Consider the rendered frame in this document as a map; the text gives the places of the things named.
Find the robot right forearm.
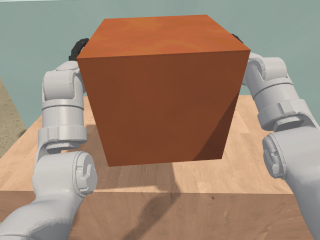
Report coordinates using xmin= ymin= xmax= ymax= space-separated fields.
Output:
xmin=242 ymin=52 xmax=320 ymax=133

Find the left robot hand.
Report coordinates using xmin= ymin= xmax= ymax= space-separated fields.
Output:
xmin=68 ymin=38 xmax=89 ymax=62

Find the right robot upper arm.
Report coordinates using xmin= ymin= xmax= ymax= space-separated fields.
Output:
xmin=262 ymin=125 xmax=320 ymax=240

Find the carton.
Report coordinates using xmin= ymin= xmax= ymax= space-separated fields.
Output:
xmin=76 ymin=14 xmax=251 ymax=167

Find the left robot upper arm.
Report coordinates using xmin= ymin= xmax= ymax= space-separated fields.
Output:
xmin=0 ymin=151 xmax=98 ymax=240

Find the robot left forearm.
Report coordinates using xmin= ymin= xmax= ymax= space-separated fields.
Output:
xmin=32 ymin=60 xmax=88 ymax=195

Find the pedestal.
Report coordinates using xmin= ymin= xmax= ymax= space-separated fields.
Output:
xmin=0 ymin=95 xmax=315 ymax=240

